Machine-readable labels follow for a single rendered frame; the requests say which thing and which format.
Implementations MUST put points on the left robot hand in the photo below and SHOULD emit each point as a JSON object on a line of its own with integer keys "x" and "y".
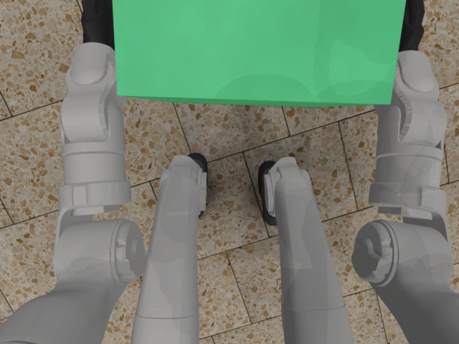
{"x": 97, "y": 22}

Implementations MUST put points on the robot thigh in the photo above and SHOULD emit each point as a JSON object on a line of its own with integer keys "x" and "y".
{"x": 168, "y": 305}
{"x": 313, "y": 309}

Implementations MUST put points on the robot right forearm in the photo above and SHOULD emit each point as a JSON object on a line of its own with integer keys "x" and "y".
{"x": 410, "y": 145}

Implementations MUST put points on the left robot upper arm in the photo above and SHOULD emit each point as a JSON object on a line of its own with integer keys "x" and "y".
{"x": 94, "y": 262}

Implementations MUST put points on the right robot hand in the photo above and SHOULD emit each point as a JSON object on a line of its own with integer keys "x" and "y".
{"x": 412, "y": 29}

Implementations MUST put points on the robot left forearm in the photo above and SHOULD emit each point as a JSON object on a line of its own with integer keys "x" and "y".
{"x": 92, "y": 139}

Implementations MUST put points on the carton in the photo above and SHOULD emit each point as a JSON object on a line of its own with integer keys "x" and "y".
{"x": 296, "y": 53}

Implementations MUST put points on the right robot thigh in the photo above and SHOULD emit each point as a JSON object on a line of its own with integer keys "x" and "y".
{"x": 313, "y": 309}

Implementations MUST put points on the left robot thigh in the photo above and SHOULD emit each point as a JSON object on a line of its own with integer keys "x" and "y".
{"x": 168, "y": 305}

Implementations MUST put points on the right robot upper arm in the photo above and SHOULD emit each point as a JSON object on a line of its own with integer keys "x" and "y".
{"x": 410, "y": 268}

